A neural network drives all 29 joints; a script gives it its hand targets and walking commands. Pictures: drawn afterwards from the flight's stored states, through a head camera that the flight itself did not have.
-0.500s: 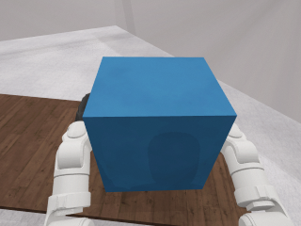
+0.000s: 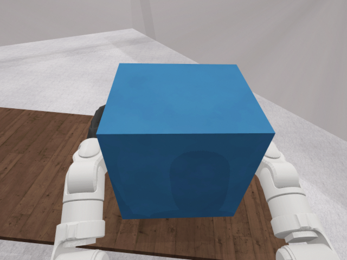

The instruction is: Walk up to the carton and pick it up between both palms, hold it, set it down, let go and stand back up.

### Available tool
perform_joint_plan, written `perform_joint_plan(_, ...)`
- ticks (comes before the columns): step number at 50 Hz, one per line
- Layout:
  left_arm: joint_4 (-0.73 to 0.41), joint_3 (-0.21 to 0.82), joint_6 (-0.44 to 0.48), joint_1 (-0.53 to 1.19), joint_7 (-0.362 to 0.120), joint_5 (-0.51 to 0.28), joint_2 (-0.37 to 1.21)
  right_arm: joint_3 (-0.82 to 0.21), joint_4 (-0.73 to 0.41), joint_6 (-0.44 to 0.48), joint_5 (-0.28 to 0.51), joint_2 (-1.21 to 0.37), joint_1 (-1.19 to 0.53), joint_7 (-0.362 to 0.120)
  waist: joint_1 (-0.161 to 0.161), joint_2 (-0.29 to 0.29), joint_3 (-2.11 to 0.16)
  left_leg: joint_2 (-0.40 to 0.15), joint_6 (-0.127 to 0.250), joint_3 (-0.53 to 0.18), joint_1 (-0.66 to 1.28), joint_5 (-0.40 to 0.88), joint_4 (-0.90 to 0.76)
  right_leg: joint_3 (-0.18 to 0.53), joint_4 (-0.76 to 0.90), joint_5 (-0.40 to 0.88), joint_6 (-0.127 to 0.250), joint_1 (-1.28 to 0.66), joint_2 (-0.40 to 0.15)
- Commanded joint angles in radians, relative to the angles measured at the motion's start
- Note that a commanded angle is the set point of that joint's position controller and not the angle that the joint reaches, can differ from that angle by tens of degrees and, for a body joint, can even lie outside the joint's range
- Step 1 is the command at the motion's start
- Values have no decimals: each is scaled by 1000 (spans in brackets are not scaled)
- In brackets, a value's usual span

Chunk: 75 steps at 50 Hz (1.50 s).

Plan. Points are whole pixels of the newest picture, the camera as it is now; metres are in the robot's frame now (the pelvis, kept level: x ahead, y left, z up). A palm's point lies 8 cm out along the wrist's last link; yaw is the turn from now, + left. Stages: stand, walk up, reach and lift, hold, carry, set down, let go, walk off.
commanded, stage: hold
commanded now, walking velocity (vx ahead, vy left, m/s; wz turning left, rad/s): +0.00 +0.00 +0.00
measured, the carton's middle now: (178, 142) +0.36 +0.00 +0.14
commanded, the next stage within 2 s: set down in 1.28 s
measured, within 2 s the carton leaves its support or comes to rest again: neither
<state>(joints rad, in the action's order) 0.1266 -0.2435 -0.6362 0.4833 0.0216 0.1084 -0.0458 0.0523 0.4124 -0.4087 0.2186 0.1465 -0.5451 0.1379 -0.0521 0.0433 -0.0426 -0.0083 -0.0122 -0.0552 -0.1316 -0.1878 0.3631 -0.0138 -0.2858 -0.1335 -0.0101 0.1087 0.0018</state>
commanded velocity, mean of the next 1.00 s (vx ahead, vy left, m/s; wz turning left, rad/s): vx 0.00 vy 0.00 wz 0.00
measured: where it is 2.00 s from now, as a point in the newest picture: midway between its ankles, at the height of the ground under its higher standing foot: outside the picture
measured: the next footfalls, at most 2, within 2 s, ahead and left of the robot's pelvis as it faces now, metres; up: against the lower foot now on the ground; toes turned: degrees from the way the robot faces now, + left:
none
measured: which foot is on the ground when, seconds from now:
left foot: down 0.00-1.00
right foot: down 0.00-1.00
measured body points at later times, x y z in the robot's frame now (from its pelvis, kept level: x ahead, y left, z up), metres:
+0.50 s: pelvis +0.01 +0.00 +0.00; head -0.02 +0.03 +0.45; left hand +0.37 +0.18 +0.15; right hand +0.37 -0.17 +0.15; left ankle +0.01 +0.12 -0.75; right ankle +0.02 -0.13 -0.75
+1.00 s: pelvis +0.00 +0.00 +0.00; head -0.03 +0.02 +0.45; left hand +0.37 +0.18 +0.15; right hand +0.37 -0.18 +0.15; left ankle +0.01 +0.12 -0.75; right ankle +0.02 -0.13 -0.75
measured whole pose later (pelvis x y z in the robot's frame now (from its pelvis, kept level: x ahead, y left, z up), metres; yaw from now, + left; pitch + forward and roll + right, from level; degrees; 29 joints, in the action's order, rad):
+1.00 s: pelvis +0.00 +0.00 +0.00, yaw +0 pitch -3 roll -1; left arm 0.11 -0.25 -0.63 0.46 0.02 0.11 -0.04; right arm 0.04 0.39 -0.42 0.22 0.15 -0.53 0.14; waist -0.05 0.04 -0.04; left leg -0.01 -0.01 -0.06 -0.12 -0.19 0.36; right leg -0.02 -0.28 -0.13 -0.01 0.10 0.00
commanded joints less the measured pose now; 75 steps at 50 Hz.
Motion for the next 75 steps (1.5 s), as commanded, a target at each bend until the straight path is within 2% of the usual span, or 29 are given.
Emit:
perform_joint_plan(1,-127,523,69,802,-143,-108,555,-410,-326,78,84,-629,-895,-122,6,-42,-413,64,-10,37,81,189,-59,-9,18,146,-12,-142,52)
perform_joint_plan(6,-272,603,93,822,-134,-153,599,-448,-451,101,120,-651,-902,-111,-19,-98,-589,71,-38,25,138,336,-12,-16,-10,304,-10,-203,64)
perform_joint_plan(8,-293,607,91,798,-124,-161,583,-482,-476,94,134,-640,-882,-105,-10,-66,-603,71,-40,21,144,398,6,-13,-22,385,-14,-220,65)
perform_joint_plan(14,-184,545,62,742,-148,-120,548,-434,-381,72,97,-620,-836,-102,-18,-45,-444,68,-19,25,93,236,-49,-14,9,222,-17,-181,53)
perform_joint_plan(20,-300,612,76,788,-139,-159,585,-447,-454,81,122,-620,-846,-112,-23,-100,-545,65,-49,17,157,383,-3,-19,-8,301,-2,-180,71)
perform_joint_plan(21,-233,590,68,775,-139,-139,566,-438,-408,72,112,-612,-846,-111,-18,-88,-469,67,-44,21,135,334,-16,-13,5,253,-4,-153,66)
perform_joint_plan(23,-238,587,69,807,-141,-139,577,-430,-375,67,101,-622,-843,-116,-19,-93,-438,58,-39,21,128,281,-29,-15,7,190,3,-136,62)
perform_joint_plan(26,-267,591,68,740,-136,-139,574,-453,-439,80,122,-617,-839,-119,-3,-89,-514,62,-42,22,138,360,-18,-12,-5,294,-6,-189,66)
perform_joint_plan(29,-326,635,73,774,-125,-167,591,-456,-467,86,126,-595,-837,-117,-32,-112,-562,59,-62,14,199,451,7,-21,-8,307,0,-152,81)
perform_joint_plan(30,-317,625,69,730,-121,-155,587,-465,-491,89,139,-602,-846,-116,-7,-107,-553,54,-58,13,196,451,9,-18,-5,313,0,-164,79)
perform_joint_plan(32,-287,622,65,748,-126,-155,578,-446,-451,82,116,-591,-825,-115,-28,-88,-513,54,-52,15,169,388,-5,-16,3,270,0,-155,74)
perform_joint_plan(33,-298,607,57,729,-123,-143,572,-456,-464,83,120,-583,-832,-120,-6,-107,-525,53,-54,18,178,391,-9,-18,0,260,5,-150,78)
perform_joint_plan(34,-265,603,54,728,-127,-144,568,-436,-441,78,115,-580,-817,-116,-24,-96,-471,55,-49,21,145,354,-17,-16,7,252,2,-146,71)
perform_joint_plan(35,-261,590,51,724,-131,-140,564,-448,-447,79,113,-583,-836,-115,-9,-83,-479,54,-46,21,144,350,-21,-16,7,244,3,-159,71)
perform_joint_plan(37,-268,592,51,730,-134,-133,570,-430,-426,72,110,-589,-813,-118,-18,-92,-469,58,-46,23,138,322,-29,-17,10,243,-1,-161,65)
perform_joint_plan(38,-247,574,50,728,-138,-126,556,-439,-417,71,108,-593,-828,-120,4,-73,-461,58,-38,27,126,319,-33,-11,9,234,0,-160,69)
perform_joint_plan(46,-253,584,75,789,-138,-142,579,-456,-442,85,107,-626,-886,-113,-12,-68,-515,70,-32,29,125,293,-28,-12,-4,268,-11,-183,61)
perform_joint_plan(47,-176,561,68,753,-140,-127,560,-446,-417,81,97,-619,-881,-113,-1,-46,-466,68,-20,27,92,257,-35,-6,5,237,-11,-170,58)
perform_joint_plan(53,-255,589,81,799,-136,-144,566,-454,-430,78,109,-636,-860,-109,-19,-74,-523,73,-30,24,118,302,-21,-10,-11,300,-14,-186,58)
perform_joint_plan(54,-228,574,73,771,-137,-131,563,-460,-428,78,112,-640,-873,-111,1,-66,-510,71,-28,28,118,299,-25,-8,-7,279,-14,-186,62)
perform_joint_plan(58,-157,528,63,793,-144,-110,539,-417,-328,65,87,-627,-876,-115,10,-57,-421,64,-13,29,77,189,-57,-4,12,150,-10,-159,51)
perform_joint_plan(60,-160,541,68,826,-149,-116,568,-397,-336,74,73,-648,-898,-121,-9,-68,-439,63,-12,33,90,166,-60,-12,19,110,-5,-129,52)
perform_joint_plan(62,-149,550,73,840,-150,-120,585,-397,-337,79,78,-638,-919,-126,-6,-83,-445,65,-18,30,86,184,-55,-14,19,121,-3,-136,56)
perform_joint_plan(63,-148,569,79,847,-147,-134,594,-399,-363,88,81,-653,-940,-126,-26,-78,-476,64,-18,26,94,205,-46,-12,12,144,-3,-141,56)
perform_joint_plan(64,-166,557,80,841,-144,-124,586,-403,-348,86,88,-649,-937,-127,-5,-84,-479,62,-22,25,109,234,-45,-16,8,159,-6,-147,59)
perform_joint_plan(65,-274,600,112,841,-145,-160,614,-423,-384,111,88,-687,-915,-132,9,-85,-598,63,-19,45,163,347,-29,-40,-10,254,-9,-184,55)
perform_joint_plan(67,-292,606,135,836,-145,-171,620,-433,-401,136,77,-682,-892,-133,0,-112,-651,63,-36,43,215,476,8,-38,-19,312,-8,-193,71)
perform_joint_plan(71,-173,560,189,742,-169,-114,614,-351,-317,220,-39,-632,-783,-144,-29,-80,-464,55,-30,47,146,283,-51,-48,8,215,-5,-191,51)
perform_joint_plan(75,-10,459,240,675,-213,-5,588,-254,-182,299,-181,-610,-731,-173,-7,-54,-286,57,-12,74,49,38,-141,-67,30,23,-9,-175,29)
